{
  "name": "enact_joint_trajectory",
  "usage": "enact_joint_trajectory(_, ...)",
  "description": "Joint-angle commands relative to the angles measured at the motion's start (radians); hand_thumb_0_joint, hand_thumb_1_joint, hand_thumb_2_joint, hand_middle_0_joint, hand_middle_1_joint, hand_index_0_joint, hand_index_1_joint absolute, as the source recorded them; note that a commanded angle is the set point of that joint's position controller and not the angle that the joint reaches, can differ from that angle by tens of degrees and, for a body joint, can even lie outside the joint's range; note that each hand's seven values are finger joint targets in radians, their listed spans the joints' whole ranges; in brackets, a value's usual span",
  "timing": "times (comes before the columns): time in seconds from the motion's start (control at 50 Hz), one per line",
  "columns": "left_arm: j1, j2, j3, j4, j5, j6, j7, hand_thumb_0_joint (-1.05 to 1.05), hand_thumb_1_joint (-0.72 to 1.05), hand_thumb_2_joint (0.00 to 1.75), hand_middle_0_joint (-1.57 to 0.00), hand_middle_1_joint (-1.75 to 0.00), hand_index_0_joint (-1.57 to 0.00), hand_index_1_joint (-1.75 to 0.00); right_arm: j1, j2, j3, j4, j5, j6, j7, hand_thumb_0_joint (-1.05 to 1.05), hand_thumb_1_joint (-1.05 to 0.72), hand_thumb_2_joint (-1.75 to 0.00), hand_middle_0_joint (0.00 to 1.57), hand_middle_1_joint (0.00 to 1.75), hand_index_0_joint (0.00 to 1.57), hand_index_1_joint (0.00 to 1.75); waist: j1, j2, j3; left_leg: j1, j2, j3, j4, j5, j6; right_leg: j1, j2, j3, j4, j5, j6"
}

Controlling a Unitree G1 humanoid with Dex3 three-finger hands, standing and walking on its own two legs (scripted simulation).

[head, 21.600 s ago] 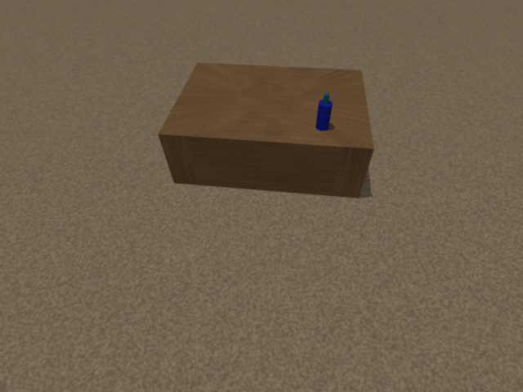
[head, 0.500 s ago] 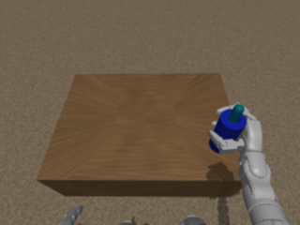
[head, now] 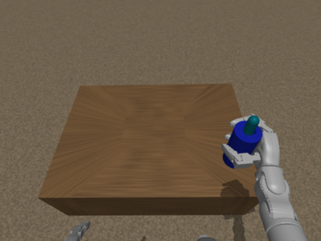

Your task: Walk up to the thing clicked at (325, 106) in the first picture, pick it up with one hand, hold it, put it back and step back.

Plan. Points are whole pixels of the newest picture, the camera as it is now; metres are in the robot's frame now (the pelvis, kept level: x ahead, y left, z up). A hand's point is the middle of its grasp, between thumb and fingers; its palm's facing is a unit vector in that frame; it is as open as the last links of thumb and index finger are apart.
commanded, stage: hold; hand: right
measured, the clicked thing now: (242, 141) +0.34 -0.17 +0.07
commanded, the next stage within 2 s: none
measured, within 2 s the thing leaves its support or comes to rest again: neither
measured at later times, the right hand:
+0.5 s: hand (237, 142) +0.34 -0.16 +0.06, palm faces +0.14 +0.99 -0.01, open 8.4 cm
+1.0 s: hand (236, 145) +0.33 -0.16 +0.06, palm faces +0.12 +0.99 -0.01, open 8.4 cm
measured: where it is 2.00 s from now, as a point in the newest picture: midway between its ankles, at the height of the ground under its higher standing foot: outside the picture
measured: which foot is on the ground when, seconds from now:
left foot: down 0.00-1.00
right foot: down 0.00-1.00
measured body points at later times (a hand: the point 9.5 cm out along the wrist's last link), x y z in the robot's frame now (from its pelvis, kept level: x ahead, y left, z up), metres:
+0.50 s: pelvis +0.00 +0.00 +0.01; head +0.04 +0.00 +0.45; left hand +0.14 +0.25 -0.10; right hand +0.32 -0.21 +0.07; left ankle +0.00 +0.15 -0.69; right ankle +0.03 -0.14 -0.69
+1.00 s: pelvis +0.00 +0.01 +0.01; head +0.04 +0.00 +0.45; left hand +0.14 +0.26 -0.10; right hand +0.32 -0.21 +0.07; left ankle +0.00 +0.15 -0.69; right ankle +0.03 -0.14 -0.69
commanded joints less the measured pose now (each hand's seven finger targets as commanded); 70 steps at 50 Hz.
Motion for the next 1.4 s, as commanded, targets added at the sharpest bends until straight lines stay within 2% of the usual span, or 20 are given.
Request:
enact_joint_trajectory(0.0, -0.024, 0.137, 0.045, -0.123, -0.006, -0.045, 0.015, 0.00, 0.90, 0.90, -0.20, -0.31, -0.20, -0.31, -0.282, -0.100, -0.030, -0.248, 0.016, -0.075, -0.001, 0.00, -0.35, -1.27, 1.34, 1.40, 1.35, 1.40, 0.004, 0.011, -0.279, 0.095, -0.032, 0.064, -0.132, 0.251, 0.043, 0.200, 0.029, -0.033, -0.141, 0.204, -0.034)
enact_joint_trajectory(0.08, -0.019, 0.135, 0.045, -0.118, -0.008, -0.047, 0.018, 0.00, 0.89, 0.91, -0.20, -0.31, -0.20, -0.31, -0.243, -0.104, -0.039, -0.224, 0.012, -0.063, -0.010, 0.00, -0.35, -1.28, 1.35, 1.42, 1.36, 1.42, 0.000, 0.031, -0.269, 0.116, -0.030, 0.058, -0.138, 0.286, 0.041, 0.196, 0.032, -0.039, -0.141, 0.236, -0.037)
enact_joint_trajectory(0.1, -0.038, 0.119, 0.030, -0.128, -0.007, -0.049, 0.014, 0.00, 0.89, 0.91, -0.20, -0.31, -0.20, -0.31, -0.239, -0.076, -0.012, -0.214, 0.012, -0.062, -0.005, 0.00, -0.35, -1.28, 1.35, 1.42, 1.36, 1.42, 0.003, 0.017, -0.246, 0.100, -0.031, 0.062, -0.138, 0.272, 0.042, 0.195, 0.029, -0.037, -0.146, 0.225, -0.034)
enact_joint_trajectory(0.14, -0.017, 0.143, 0.051, -0.123, -0.006, -0.047, 0.015, 0.00, 0.89, 0.91, -0.21, -0.31, -0.20, -0.31, -0.313, -0.135, -0.054, -0.310, 0.008, -0.074, -0.015, 0.00, -0.34, -1.29, 1.36, 1.43, 1.37, 1.43, -0.006, -0.027, -0.307, 0.118, -0.031, 0.061, -0.133, 0.292, 0.046, 0.234, 0.028, -0.033, -0.148, 0.257, -0.029)
enact_joint_trajectory(0.2, -0.037, 0.126, 0.037, -0.131, -0.007, -0.049, 0.016, 0.00, 0.89, 0.91, -0.20, -0.31, -0.20, -0.31, -0.257, -0.093, -0.022, -0.256, 0.006, -0.063, -0.015, 0.00, -0.37, -1.29, 1.36, 1.43, 1.37, 1.43, 0.004, 0.019, -0.247, 0.114, -0.032, 0.057, -0.152, 0.251, 0.043, 0.200, 0.031, -0.039, -0.160, 0.199, -0.036)
enact_joint_trajectory(0.24, -0.027, 0.137, 0.045, -0.119, -0.006, -0.051, 0.017, 0.00, 0.89, 0.91, -0.20, -0.31, -0.20, -0.31, -0.298, -0.116, -0.052, -0.262, 0.010, -0.076, -0.018, 0.00, -0.37, -1.30, 1.36, 1.43, 1.38, 1.43, -0.001, -0.012, -0.275, 0.103, -0.033, 0.060, -0.145, 0.253, 0.046, 0.230, 0.026, -0.034, -0.161, 0.212, -0.030)
enact_joint_trajectory(0.3, -0.024, 0.133, 0.043, -0.122, -0.005, -0.052, 0.019, 0.00, 0.88, 0.91, -0.20, -0.31, -0.20, -0.31, -0.272, -0.089, -0.012, -0.270, 0.011, -0.070, -0.011, 0.00, -0.36, -1.31, 1.37, 1.44, 1.38, 1.44, 0.003, -0.006, -0.275, 0.122, -0.033, 0.063, -0.143, 0.287, 0.044, 0.236, 0.027, -0.032, -0.159, 0.252, -0.029)
enact_joint_trajectory(0.42, -0.021, 0.143, 0.050, -0.116, -0.007, -0.049, 0.018, 0.00, 0.89, 0.91, -0.20, -0.31, -0.20, -0.31, -0.292, -0.123, -0.049, -0.266, 0.014, -0.072, -0.011, 0.00, -0.33, -1.30, 1.36, 1.44, 1.38, 1.44, 0.002, 0.017, -0.258, 0.120, -0.035, 0.061, -0.154, 0.275, 0.044, 0.227, 0.027, -0.033, -0.166, 0.237, -0.034)
enact_joint_trajectory(0.56, -0.038, 0.118, 0.028, -0.133, -0.005, -0.056, 0.013, 0.00, 0.89, 0.91, -0.20, -0.31, -0.20, -0.31, -0.237, -0.077, -0.014, -0.238, 0.014, -0.074, 0.002, 0.00, -0.36, -1.30, 1.36, 1.43, 1.37, 1.43, 0.001, 0.029, -0.282, 0.149, -0.029, 0.055, -0.151, 0.327, 0.038, 0.228, 0.035, -0.042, -0.154, 0.275, -0.037)
enact_joint_trajectory(0.7, -0.031, 0.139, 0.046, -0.116, -0.003, -0.052, 0.017, 0.00, 0.89, 0.91, -0.20, -0.31, -0.20, -0.31, -0.259, -0.134, -0.070, -0.306, 0.017, -0.095, -0.010, 0.00, -0.37, -1.31, 1.36, 1.44, 1.38, 1.44, -0.009, -0.001, -0.286, 0.145, -0.028, 0.048, -0.148, 0.333, 0.040, 0.237, 0.034, -0.045, -0.147, 0.279, -0.037)
enact_joint_trajectory(0.76, -0.045, 0.121, 0.034, -0.120, -0.002, -0.055, 0.018, 0.00, 0.89, 0.91, -0.20, -0.31, -0.20, -0.31, -0.235, -0.073, -0.019, -0.252, 0.021, -0.090, 0.000, 0.00, -0.38, -1.33, 1.38, 1.46, 1.40, 1.46, 0.006, 0.024, -0.240, 0.129, -0.029, 0.051, -0.157, 0.298, 0.038, 0.207, 0.035, -0.044, -0.152, 0.240, -0.039)
enact_joint_trajectory(0.8, -0.040, 0.132, 0.040, -0.119, -0.003, -0.054, 0.019, 0.00, 0.89, 0.91, -0.21, -0.31, -0.20, -0.31, -0.233, -0.125, -0.062, -0.267, 0.016, -0.093, -0.001, 0.00, -0.36, -1.33, 1.37, 1.46, 1.39, 1.46, -0.010, 0.013, -0.286, 0.153, -0.027, 0.048, -0.152, 0.331, 0.038, 0.234, 0.035, -0.044, -0.146, 0.271, -0.039)
enact_joint_trajectory(0.88, -0.030, 0.140, 0.049, -0.106, -0.002, -0.050, 0.022, 0.00, 0.89, 0.91, -0.20, -0.31, -0.20, -0.31, -0.236, -0.086, -0.016, -0.244, 0.015, -0.083, 0.011, 0.00, -0.36, -1.31, 1.35, 1.44, 1.37, 1.44, 0.010, 0.023, -0.260, 0.123, -0.028, 0.051, -0.144, 0.359, 0.036, 0.235, 0.032, -0.044, -0.139, 0.300, -0.038)
enact_joint_trajectory(0.98, -0.045, 0.127, 0.043, -0.112, -0.003, -0.054, 0.021, 0.00, 0.89, 0.91, -0.21, -0.31, -0.21, -0.31, -0.236, -0.098, -0.042, -0.243, 0.019, -0.078, 0.008, 0.00, -0.36, -1.30, 1.36, 1.43, 1.37, 1.43, 0.004, 0.049, -0.236, 0.119, -0.022, 0.042, -0.164, 0.286, 0.032, 0.186, 0.036, -0.050, -0.141, 0.212, -0.045)
enact_joint_trajectory(1.04, -0.053, 0.132, 0.039, -0.128, -0.003, -0.054, 0.018, 0.00, 0.90, 0.90, -0.20, -0.31, -0.21, -0.31, -0.217, -0.118, -0.065, -0.283, 0.018, -0.080, 0.005, 0.00, -0.38, -1.30, 1.36, 1.43, 1.37, 1.43, -0.014, 0.001, -0.297, 0.146, -0.027, 0.053, -0.152, 0.307, 0.039, 0.232, 0.036, -0.044, -0.152, 0.252, -0.036)
enact_joint_trajectory(1.12, -0.043, 0.130, 0.040, -0.131, -0.001, -0.052, 0.018, 0.00, 0.91, 0.90, -0.20, -0.31, -0.21, -0.31, -0.253, -0.107, -0.043, -0.316, 0.012, -0.091, -0.005, 0.00, -0.39, -1.31, 1.36, 1.44, 1.38, 1.44, -0.009, -0.013, -0.314, 0.153, -0.030, 0.056, -0.141, 0.327, 0.042, 0.245, 0.034, -0.040, -0.154, 0.281, -0.031)
enact_joint_trajectory(1.16, -0.046, 0.130, 0.040, -0.127, -0.001, -0.054, 0.021, 0.00, 0.90, 0.91, -0.20, -0.31, -0.20, -0.31, -0.276, -0.087, -0.019, -0.289, 0.013, -0.088, -0.009, 0.00, -0.38, -1.32, 1.37, 1.45, 1.39, 1.45, 0.011, -0.010, -0.256, 0.117, -0.033, 0.055, -0.150, 0.281, 0.043, 0.222, 0.032, -0.040, -0.164, 0.230, -0.032)
enact_joint_trajectory(1.24, -0.051, 0.135, 0.041, -0.124, -0.001, -0.058, 0.024, 0.00, 0.89, 0.91, -0.21, -0.31, -0.20, -0.31, -0.314, -0.120, -0.036, -0.321, 0.012, -0.090, -0.011, 0.00, -0.36, -1.33, 1.38, 1.46, 1.40, 1.46, 0.004, -0.026, -0.250, 0.106, -0.035, 0.059, -0.168, 0.205, 0.047, 0.228, 0.028, -0.035, -0.187, 0.156, -0.031)
enact_joint_trajectory(1.28, -0.057, 0.126, 0.034, -0.124, -0.004, -0.061, 0.027, 0.00, 0.89, 0.90, -0.21, -0.31, -0.21, -0.31, -0.279, -0.084, -0.007, -0.278, 0.012, -0.074, -0.004, 0.00, -0.34, -1.32, 1.36, 1.45, 1.38, 1.45, 0.011, 0.016, -0.213, 0.094, -0.035, 0.059, -0.177, 0.185, 0.043, 0.215, 0.028, -0.035, -0.190, 0.136, -0.035)
enact_joint_trajectory(1.38, -0.052, 0.130, 0.035, -0.117, -0.004, -0.068, 0.024, 0.00, 0.90, 0.90, -0.21, -0.31, -0.21, -0.31, -0.224, -0.084, -0.024, -0.196, 0.018, -0.053, 0.009, 0.00, -0.33, -1.28, 1.33, 1.41, 1.35, 1.41, 0.005, 0.041, -0.218, 0.101, -0.031, 0.059, -0.177, 0.208, 0.038, 0.202, 0.032, -0.039, -0.176, 0.157, -0.039)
